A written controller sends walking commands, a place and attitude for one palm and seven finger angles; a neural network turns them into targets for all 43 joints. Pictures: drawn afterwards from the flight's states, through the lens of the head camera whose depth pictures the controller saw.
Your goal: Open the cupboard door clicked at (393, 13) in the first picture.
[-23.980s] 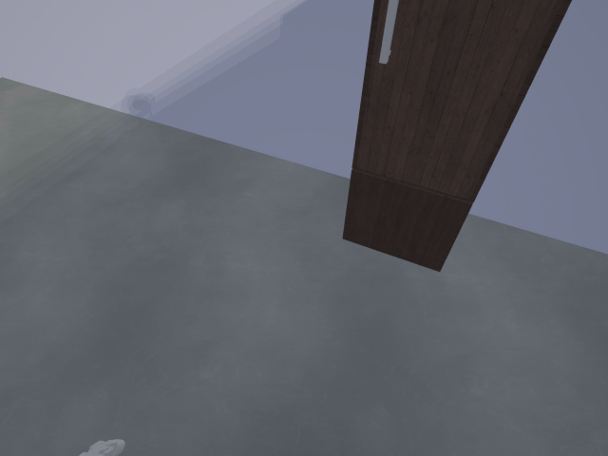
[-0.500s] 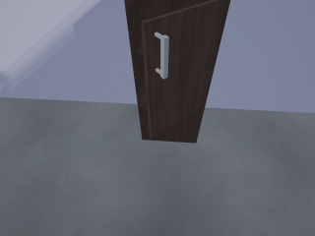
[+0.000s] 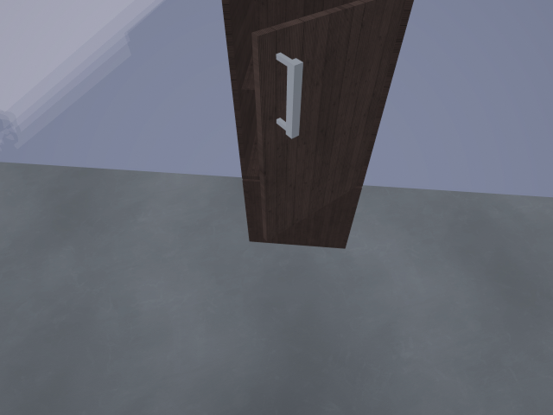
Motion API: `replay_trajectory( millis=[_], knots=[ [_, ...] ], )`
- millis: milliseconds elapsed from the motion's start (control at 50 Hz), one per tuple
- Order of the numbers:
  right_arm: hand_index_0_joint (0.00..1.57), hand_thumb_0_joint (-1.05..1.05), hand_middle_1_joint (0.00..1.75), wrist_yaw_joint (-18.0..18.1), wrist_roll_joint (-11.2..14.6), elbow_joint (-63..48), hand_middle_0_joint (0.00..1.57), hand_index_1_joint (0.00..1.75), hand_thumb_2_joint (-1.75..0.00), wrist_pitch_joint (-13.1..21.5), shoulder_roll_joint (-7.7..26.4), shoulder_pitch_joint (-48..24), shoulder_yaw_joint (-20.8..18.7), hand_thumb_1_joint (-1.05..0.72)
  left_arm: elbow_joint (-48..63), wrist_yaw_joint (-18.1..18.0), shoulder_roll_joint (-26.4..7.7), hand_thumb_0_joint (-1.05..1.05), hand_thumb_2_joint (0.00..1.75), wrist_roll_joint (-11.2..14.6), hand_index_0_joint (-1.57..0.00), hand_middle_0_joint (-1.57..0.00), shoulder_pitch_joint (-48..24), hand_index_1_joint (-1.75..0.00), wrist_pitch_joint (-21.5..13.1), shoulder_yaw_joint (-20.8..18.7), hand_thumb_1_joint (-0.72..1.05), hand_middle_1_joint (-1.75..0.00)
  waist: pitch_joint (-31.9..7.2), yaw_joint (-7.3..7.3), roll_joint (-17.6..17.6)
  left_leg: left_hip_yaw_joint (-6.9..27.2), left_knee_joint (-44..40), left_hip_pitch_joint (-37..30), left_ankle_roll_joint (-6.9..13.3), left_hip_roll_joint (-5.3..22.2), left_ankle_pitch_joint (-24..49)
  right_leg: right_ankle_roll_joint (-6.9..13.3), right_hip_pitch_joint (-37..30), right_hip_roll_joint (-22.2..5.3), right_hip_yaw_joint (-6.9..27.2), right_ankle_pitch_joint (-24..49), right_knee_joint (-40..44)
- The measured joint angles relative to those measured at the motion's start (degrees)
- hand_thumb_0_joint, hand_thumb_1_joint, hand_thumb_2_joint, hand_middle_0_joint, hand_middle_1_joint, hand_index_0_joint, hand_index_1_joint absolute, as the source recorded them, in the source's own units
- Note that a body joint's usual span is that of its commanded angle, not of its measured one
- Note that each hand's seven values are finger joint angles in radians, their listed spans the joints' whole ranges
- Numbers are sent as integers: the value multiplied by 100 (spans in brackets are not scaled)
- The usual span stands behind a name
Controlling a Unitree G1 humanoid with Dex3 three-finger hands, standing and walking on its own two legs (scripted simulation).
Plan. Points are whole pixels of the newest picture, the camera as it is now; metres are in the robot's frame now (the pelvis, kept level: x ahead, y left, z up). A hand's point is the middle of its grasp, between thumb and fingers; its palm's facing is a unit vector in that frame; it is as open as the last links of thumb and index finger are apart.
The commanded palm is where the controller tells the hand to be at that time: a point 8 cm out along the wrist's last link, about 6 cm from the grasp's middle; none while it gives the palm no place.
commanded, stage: look to check the result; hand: left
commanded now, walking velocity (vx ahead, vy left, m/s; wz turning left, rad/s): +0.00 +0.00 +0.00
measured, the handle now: (287, 97) +0.64 +0.02 +0.13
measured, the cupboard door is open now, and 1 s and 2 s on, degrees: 42 42 42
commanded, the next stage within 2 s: walk to a spot facing it in 0.24 s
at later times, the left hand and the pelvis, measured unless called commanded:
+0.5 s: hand out of the picture +0.06 +0.21 -0.17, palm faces +0.01 -0.96 -0.28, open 7.4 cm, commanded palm none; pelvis +0.01 +0.00 +0.00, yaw -2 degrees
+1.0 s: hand out of the picture +0.07 +0.15 -0.16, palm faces -0.21 -0.94 -0.28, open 7.4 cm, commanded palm none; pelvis -0.01 -0.04 +0.00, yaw -18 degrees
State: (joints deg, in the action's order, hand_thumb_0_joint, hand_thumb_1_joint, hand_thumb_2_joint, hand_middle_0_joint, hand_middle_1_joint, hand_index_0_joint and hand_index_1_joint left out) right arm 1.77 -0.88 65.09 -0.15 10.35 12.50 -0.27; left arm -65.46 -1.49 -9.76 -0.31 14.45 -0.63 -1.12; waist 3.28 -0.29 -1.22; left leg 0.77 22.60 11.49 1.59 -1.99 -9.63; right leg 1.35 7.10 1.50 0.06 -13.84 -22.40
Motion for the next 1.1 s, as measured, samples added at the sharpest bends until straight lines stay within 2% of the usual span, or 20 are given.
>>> replay_trajectory(
  millis=[440,560,640,740,780,800,820,860,900,940,1000,1100],
  knots=[
    [20,0,30,-14,-3,-49,20,30,-89,23,466,-419,-29,-91,122,48,-406,0,90,-6,-20,-20,-441,-30,-12,-52,90,-29,-5,31,31,-38,-200,-178,-1,0,9,-8,-171,-6,48,36,219],
    [20,0,30,30,-7,-299,20,30,-89,-76,336,-457,-84,-91,297,62,-358,0,90,-20,-20,-20,-364,-30,171,-134,90,-29,43,75,46,-307,188,2,-19,127,-238,3,120,106,311,-107,-199],
    [20,0,30,34,-27,-520,20,30,-89,-125,213,-408,-123,-91,476,128,-324,0,90,-39,-20,-20,-320,-30,292,-187,90,-29,132,92,131,-549,434,148,-11,168,-379,11,495,142,501,-304,-764],
    [20,0,30,36,-77,-707,20,30,-89,-133,186,-361,-179,-90,688,202,-226,1,90,-57,-20,-20,-330,-30,411,-269,90,-29,350,169,67,-910,651,197,-60,332,-501,-46,1120,-22,158,-1283,-2236],
    [20,0,30,33,-82,-742,20,30,-89,-159,220,-324,-206,-90,780,231,-166,1,90,-59,-20,-20,-292,-30,391,-287,90,-29,377,191,-60,-994,826,250,-145,480,-591,-64,1059,-97,18,-1080,-2038],
    [20,0,30,27,-67,-758,20,30,-89,-185,227,-296,-217,-90,844,243,-165,1,90,-68,-20,-20,-233,-30,352,-295,90,-29,349,202,-82,-1035,1011,336,-202,546,-685,-57,935,-139,21,-669,-1627],
    [20,0,30,20,-38,-764,20,30,-89,-223,215,-293,-235,-90,883,229,-182,0,90,-96,-20,-20,-180,-30,295,-310,90,-29,314,207,-60,-1020,1352,501,-260,579,-961,1,905,-111,100,-596,-1446],
    [20,0,30,-8,-2,-772,20,30,-89,-328,234,-347,-284,-90,883,173,-151,0,90,-99,-20,-20,-174,-30,247,-312,90,-29,366,176,-91,-632,2443,904,-329,506,-1702,141,939,-10,111,-632,-1496],
    [20,1,30,-33,9,-790,20,30,-89,-384,248,-417,-320,-91,903,121,-116,0,90,-93,-20,-20,-134,-30,243,-321,90,-29,393,190,-42,-379,3383,1247,-373,392,-1822,225,876,41,191,-528,-1285],
    [20,1,30,-40,17,-853,20,30,-89,-385,256,-531,-340,-91,915,83,-89,0,90,-75,-20,-20,-74,-30,226,-323,90,-29,421,213,38,-255,3894,1475,-438,342,-1673,246,816,90,352,-314,-990],
    [20,1,30,-30,33,-989,20,30,-89,-351,268,-681,-362,-91,914,57,-50,0,90,-57,-20,-20,13,-30,208,-313,90,-29,414,203,113,-104,4052,1625,-520,335,-1434,260,740,163,572,-59,-626],
    [20,1,30,7,44,-1129,20,30,-89,-345,283,-889,-375,-91,950,53,-4,0,90,-66,-20,-20,89,-30,208,-315,90,-29,339,234,132,100,3830,1621,-576,344,-1326,231,693,305,861,125,-368]
  ],
)
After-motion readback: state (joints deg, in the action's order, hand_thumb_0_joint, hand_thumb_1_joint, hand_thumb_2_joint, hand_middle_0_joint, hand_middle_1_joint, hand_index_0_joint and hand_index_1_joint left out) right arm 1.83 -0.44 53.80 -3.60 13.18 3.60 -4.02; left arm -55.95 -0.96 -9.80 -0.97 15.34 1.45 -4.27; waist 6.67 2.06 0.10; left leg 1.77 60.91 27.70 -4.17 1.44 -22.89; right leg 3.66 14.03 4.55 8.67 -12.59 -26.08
